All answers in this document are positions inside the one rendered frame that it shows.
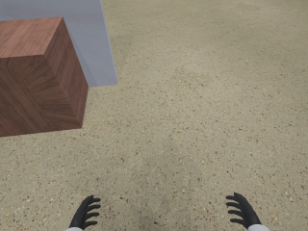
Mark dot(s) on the robot left hand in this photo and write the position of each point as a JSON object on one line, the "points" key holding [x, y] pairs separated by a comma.
{"points": [[80, 217]]}

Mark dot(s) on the robot right hand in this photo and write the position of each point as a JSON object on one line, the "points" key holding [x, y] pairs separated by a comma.
{"points": [[249, 217]]}

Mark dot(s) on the pedestal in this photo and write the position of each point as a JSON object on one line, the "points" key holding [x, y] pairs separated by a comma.
{"points": [[42, 85]]}

